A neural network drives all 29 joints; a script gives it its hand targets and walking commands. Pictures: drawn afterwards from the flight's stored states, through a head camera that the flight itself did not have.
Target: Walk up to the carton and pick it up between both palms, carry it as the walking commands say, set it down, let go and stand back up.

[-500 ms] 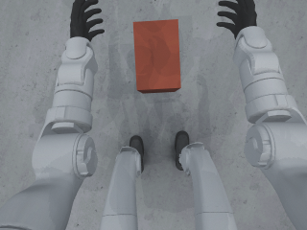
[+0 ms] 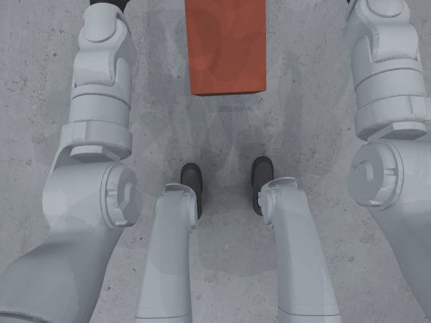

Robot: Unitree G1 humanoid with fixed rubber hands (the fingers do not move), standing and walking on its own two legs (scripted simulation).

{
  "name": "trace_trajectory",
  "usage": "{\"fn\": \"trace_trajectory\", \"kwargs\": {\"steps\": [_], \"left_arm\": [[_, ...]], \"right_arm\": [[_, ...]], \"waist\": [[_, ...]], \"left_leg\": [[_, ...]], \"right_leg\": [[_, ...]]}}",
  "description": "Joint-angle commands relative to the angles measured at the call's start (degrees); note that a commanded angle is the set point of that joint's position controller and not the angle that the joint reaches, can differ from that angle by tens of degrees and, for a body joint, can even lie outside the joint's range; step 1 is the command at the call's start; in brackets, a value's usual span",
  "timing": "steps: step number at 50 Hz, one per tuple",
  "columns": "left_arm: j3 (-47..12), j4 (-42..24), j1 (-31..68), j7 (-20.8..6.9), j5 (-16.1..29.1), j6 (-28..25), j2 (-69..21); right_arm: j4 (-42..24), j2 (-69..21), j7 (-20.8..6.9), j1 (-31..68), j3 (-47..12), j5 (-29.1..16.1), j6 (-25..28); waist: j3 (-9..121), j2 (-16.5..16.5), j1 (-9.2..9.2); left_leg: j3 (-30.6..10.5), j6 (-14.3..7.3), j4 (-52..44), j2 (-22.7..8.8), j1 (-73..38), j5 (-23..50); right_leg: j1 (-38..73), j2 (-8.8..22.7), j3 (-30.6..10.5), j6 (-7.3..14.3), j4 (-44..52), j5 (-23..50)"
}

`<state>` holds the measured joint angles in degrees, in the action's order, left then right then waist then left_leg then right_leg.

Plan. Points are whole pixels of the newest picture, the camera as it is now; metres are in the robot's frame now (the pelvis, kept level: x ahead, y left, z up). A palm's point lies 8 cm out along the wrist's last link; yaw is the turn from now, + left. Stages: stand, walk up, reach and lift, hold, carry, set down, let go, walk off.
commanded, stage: reach and lift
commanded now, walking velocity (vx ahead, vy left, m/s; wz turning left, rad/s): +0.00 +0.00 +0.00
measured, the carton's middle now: (225, 44) +0.56 -0.01 -0.50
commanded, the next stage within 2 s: none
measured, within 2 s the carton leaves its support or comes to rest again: neither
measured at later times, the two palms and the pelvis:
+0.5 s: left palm (150, 45) +0.53 +0.14 -0.31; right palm (322, 24) +0.54 -0.20 -0.31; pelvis -0.06 -0.01 -0.16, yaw +1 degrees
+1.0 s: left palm (162, 54) +0.53 +0.14 -0.42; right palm (299, 40) +0.54 -0.19 -0.42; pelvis -0.04 +0.00 -0.24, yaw +0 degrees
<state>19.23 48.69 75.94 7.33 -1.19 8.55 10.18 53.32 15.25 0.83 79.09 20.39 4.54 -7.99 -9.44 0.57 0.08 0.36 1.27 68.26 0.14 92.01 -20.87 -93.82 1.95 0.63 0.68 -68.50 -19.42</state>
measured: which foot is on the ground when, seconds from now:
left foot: down 0.00-1.00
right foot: down 0.00-1.00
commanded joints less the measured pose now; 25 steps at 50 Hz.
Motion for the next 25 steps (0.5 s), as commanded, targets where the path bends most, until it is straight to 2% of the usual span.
{"fn": "trace_trajectory", "kwargs": {"steps": [1, 2, 3, 5, 6, 7, 8, 9, 10, 11, 12, 13, 14, 16, 18, 19, 20, 21, 22, 23, 24, 25], "left_arm": [[1.0, -2.7, 16.0, 1.2, -4.5, -0.6, 1.7], [0.7, -3.7, 17.6, 1.7, -4.2, -0.5, 3.3], [0.5, -6.6, 21.4, 2.2, -3.0, -0.5, 4.7], [-0.3, -5.7, 23.6, 2.7, -1.4, 0.3, 6.4], [-1.7, -8.4, 26.3, 3.1, 0.1, 0.4, 7.2], [-2.7, -7.7, 27.5, 3.3, 1.4, 1.0, 8.2], [-3.1, -6.7, 28.8, 3.8, 2.1, 1.8, 9.0], [-2.8, -6.1, 31.7, 4.2, 2.1, 2.3, 11.6], [-3.2, -6.7, 34.1, 4.6, 2.5, 2.9, 13.4], [-3.5, -6.2, 34.6, 4.8, 4.0, 3.3, 13.9], [-4.4, -4.6, 35.2, 4.8, 4.6, 3.5, 14.8], [-4.5, -5.4, 36.6, 4.9, 5.9, 3.6, 15.8], [-5.5, -6.9, 38.2, 5.1, 7.0, 3.7, 16.8], [-6.5, -4.5, 39.2, 5.6, 8.6, 4.1, 18.5], [-6.1, 0.6, 37.7, 5.0, 9.2, 3.9, 19.3], [-5.2, 1.7, 38.1, 4.8, 8.7, 3.5, 19.6], [-5.2, 2.7, 38.2, 4.4, 8.4, 3.0, 19.7], [-5.9, 4.4, 38.3, 3.9, 9.0, 2.7, 18.2], [-6.0, 7.0, 37.6, 3.4, 8.8, 2.5, 17.6], [-6.3, 7.8, 38.0, 3.2, 8.8, 2.2, 16.9], [-6.2, 5.5, 39.2, 2.9, 9.0, 1.7, 17.1], [-7.1, 4.0, 40.1, 2.8, 9.4, 0.9, 17.4]], "right_arm": [[-3.1, 11.7, 0.8, 18.5, 4.2, 3.2, 1.2], [-3.3, 12.0, 1.0, 20.2, 3.2, 2.3, 0.6], [-5.3, 12.4, 1.4, 23.5, 2.0, 1.5, 0.7], [-7.3, 13.4, 2.3, 28.0, -0.9, -1.0, 0.1], [-9.1, 14.3, 2.9, 30.5, -2.1, -2.2, 0.0], [-9.2, 14.9, 3.3, 30.8, -3.5, -3.0, -0.5], [-9.2, 16.9, 3.6, 33.9, -3.9, -3.7, -0.9], [-6.0, 16.8, 3.9, 34.4, -4.8, -4.5, -2.0], [-6.4, 16.8, 4.2, 36.7, -6.0, -6.1, -2.7], [-6.6, 17.1, 4.4, 37.8, -7.0, -6.7, -2.9], [-4.2, 17.3, 4.8, 38.4, -8.2, -7.7, -3.4], [-4.3, 16.6, 5.1, 39.7, -9.5, -8.5, -3.6], [-5.6, 17.0, 5.8, 40.6, -10.9, -10.3, -3.6], [-3.1, 18.6, 6.6, 42.8, -12.9, -12.1, -4.0], [0.9, 17.0, 7.1, 42.3, -15.7, -13.7, -4.1], [0.6, 17.7, 7.3, 43.2, -14.6, -13.1, -4.0], [0.9, 17.1, 7.2, 43.5, -15.0, -13.7, -3.6], [2.3, 17.0, 7.1, 43.9, -14.7, -13.0, -3.2], [4.1, 16.7, 6.8, 43.0, -14.1, -13.2, -2.9], [7.3, 16.3, 6.4, 41.8, -14.0, -12.9, -2.7], [5.5, 17.0, 6.3, 42.1, -13.5, -12.1, -2.3], [4.8, 16.4, 6.2, 42.9, -14.3, -13.1, -1.7]], "waist": [[72.2, 1.5, 2.38], [73.4, 1.3, 1.8], [76.2, -0.1, 2.12], [77.3, -0.2, 0.91], [81.6, -0.4, 1.63], [83.6, -1.0, 2.25], [83.0, -0.7, 1.83], [81.6, -0.6, 0.31], [83.2, -0.5, -0.63], [84.1, -2.6, 0.07], [83.0, -1.8, -0.99], [85.1, -4.0, -0.52], [91.5, -3.7, -0.66], [91.5, -4.2, -1.58], [82.9, -6.3, -2.56], [78.8, -5.9, -2.43], [75.6, -5.6, -3.07], [71.9, -5.9, -1.81], [67.3, -4.4, -1.87], [64.7, -4.2, -1.19], [66.0, -3.8, -0.46], [68.1, -3.7, -0.6]], "left_leg": [[0.6, 1.9, 9.1, 6.2, -21.3, 22.2], [1.3, 1.8, 10.4, 6.4, -20.6, 19.4], [1.2, 1.4, 11.9, 6.7, -20.4, 17.7], [2.2, 1.0, 14.1, 6.7, -17.7, 12.6], [2.3, 0.9, 15.8, 6.8, -18.8, 12.4], [2.6, 0.8, 16.7, 6.7, -18.6, 11.2], [3.2, 0.9, 17.8, 6.5, -18.4, 9.2], [3.7, 0.9, 18.2, 6.3, -16.7, 5.9], [4.4, 0.8, 19.0, 6.3, -17.4, 3.8], [4.4, 0.6, 20.2, 6.2, -17.1, 3.2], [4.9, 0.5, 21.5, 6.0, -14.4, 2.1], [5.1, 0.2, 22.5, 6.1, -15.2, 2.5], [5.6, 0.0, 24.6, 6.1, -17.3, 4.6], [6.1, 0.0, 27.3, 5.8, -16.5, 4.0], [6.7, -0.8, 30.1, 5.5, -9.2, 1.3], [6.5, -0.9, 30.9, 5.2, -6.3, 0.8], [6.4, -0.9, 31.7, 5.1, -5.0, 0.2], [6.1, -0.4, 32.2, 5.0, -2.5, -0.9], [6.1, -0.2, 33.2, 4.8, -1.4, -1.4], [5.8, 0.3, 33.9, 4.7, -1.4, -1.9], [5.4, 0.4, 34.9, 4.8, -1.6, -0.1], [5.2, 0.4, 36.1, 4.8, -2.9, 1.6]], "right_leg": [[23.2, -6.9, -0.4, -1.8, -7.9, 22.2], [22.9, -7.0, -0.1, -2.0, -9.5, 19.3], [23.4, -7.1, 0.3, -2.0, -11.4, 18.1], [23.9, -6.7, 0.2, -2.0, -13.8, 13.6], [26.1, -6.7, 0.5, -2.0, -15.8, 14.1], [27.4, -6.8, 0.9, -1.9, -16.6, 13.5], [26.5, -6.6, 1.3, -1.5, -17.7, 11.1], [26.1, -6.5, 1.2, -1.4, -18.6, 7.9], [27.3, -6.1, 0.9, -1.2, -18.7, 5.7], [29.1, -6.1, 1.6, -1.2, -20.0, 5.7], [29.6, -5.5, 0.7, -0.8, -21.2, 5.7], [32.0, -5.5, 0.7, -0.9, -21.7, 6.2], [36.1, -5.2, 0.1, -0.7, -23.2, 9.1], [36.2, -4.9, 0.1, -0.3, -25.9, 8.4], [35.5, -4.4, -1.5, -0.3, -27.7, 8.1], [33.0, -4.6, -1.8, -0.4, -28.6, 7.5], [32.0, -4.5, -2.7, -0.5, -29.1, 6.7], [29.1, -4.6, -2.5, -0.4, -29.5, 5.6], [25.9, -4.4, -2.7, -0.3, -30.2, 4.6], [23.2, -4.2, -2.2, -0.4, -31.0, 3.5], [23.3, -4.4, -2.4, -0.4, -32.0, 5.7], [23.7, -4.5, -2.1, -0.5, -33.5, 7.6]]}}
